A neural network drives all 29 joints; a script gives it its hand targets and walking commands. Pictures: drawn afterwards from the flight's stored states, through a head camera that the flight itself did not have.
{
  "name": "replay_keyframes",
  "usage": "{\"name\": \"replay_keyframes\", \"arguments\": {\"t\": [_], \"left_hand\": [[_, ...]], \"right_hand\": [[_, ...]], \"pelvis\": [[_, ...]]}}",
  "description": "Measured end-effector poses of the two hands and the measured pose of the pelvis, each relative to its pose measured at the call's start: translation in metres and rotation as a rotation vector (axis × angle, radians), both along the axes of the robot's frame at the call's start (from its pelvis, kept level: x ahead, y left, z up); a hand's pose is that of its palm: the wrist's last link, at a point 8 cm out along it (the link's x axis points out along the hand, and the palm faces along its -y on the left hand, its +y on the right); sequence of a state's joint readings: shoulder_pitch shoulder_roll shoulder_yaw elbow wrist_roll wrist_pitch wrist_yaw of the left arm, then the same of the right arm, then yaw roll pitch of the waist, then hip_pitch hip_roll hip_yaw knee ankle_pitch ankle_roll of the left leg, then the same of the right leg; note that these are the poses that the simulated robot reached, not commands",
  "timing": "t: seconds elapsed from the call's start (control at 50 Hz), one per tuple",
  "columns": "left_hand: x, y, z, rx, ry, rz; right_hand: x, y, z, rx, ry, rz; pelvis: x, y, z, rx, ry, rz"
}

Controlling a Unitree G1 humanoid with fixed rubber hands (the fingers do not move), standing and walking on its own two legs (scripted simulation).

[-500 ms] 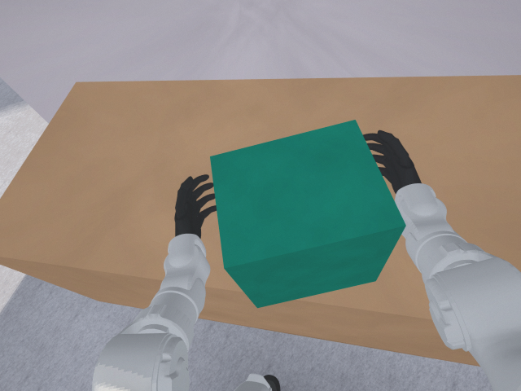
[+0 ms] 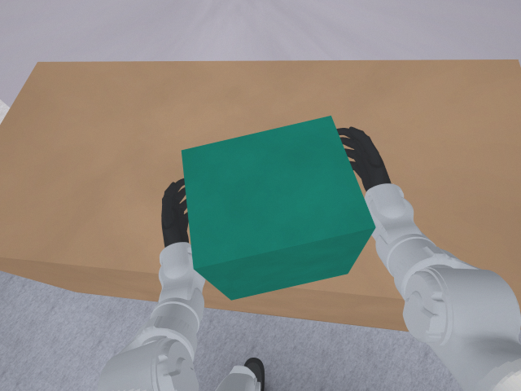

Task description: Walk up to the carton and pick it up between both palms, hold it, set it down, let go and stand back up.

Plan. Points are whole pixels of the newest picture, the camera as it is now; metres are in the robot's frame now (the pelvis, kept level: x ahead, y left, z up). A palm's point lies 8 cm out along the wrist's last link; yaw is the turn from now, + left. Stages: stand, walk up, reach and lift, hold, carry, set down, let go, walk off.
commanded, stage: reach and lift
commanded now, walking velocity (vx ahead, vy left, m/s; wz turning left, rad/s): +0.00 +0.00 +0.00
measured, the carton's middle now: (274, 219) +0.40 +0.09 -0.06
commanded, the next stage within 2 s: none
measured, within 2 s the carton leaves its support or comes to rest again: neither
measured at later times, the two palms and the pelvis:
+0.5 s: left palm (178, 235) +0.34 +0.24 -0.04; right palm (369, 176) +0.48 -0.05 -0.01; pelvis +0.02 +0.00 +0.01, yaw +0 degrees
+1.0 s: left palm (178, 236) +0.34 +0.24 -0.04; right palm (368, 176) +0.48 -0.05 -0.02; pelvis +0.01 +0.00 +0.00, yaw +1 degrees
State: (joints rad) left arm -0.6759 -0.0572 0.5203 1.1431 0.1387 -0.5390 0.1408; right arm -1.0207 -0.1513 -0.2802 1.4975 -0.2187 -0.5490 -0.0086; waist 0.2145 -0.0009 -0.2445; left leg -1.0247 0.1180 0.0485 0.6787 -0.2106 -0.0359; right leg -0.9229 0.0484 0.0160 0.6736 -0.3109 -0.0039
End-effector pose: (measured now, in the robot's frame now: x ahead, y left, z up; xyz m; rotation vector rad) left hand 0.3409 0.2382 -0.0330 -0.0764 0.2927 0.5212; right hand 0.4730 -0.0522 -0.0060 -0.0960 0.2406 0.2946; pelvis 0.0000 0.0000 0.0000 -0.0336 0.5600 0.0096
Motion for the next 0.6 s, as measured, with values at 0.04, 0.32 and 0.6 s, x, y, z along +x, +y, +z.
{"name": "replay_keyframes", "arguments": {"t": [0.04,0.32,0.6], "left_hand": [[-0.002,0.0,0.0,0.005,0.0,0.004],[-0.002,0.0,-0.004,0.0,-0.007,0.016],[-0.002,0.0,-0.006,0.007,-0.021,0.02]], "right_hand": [[-0.003,0.0,-0.001,0.008,-0.007,-0.006],[0.002,0.002,-0.002,-0.008,-0.001,0.012],[0.003,0.003,-0.007,0.005,-0.011,0.009]], "pelvis": [[0.001,0.0,0.001,0.005,0.0,-0.007],[0.013,0.0,0.005,0.012,0.01,-0.007],[0.016,0.002,0.004,0.009,0.019,0.003]]}}
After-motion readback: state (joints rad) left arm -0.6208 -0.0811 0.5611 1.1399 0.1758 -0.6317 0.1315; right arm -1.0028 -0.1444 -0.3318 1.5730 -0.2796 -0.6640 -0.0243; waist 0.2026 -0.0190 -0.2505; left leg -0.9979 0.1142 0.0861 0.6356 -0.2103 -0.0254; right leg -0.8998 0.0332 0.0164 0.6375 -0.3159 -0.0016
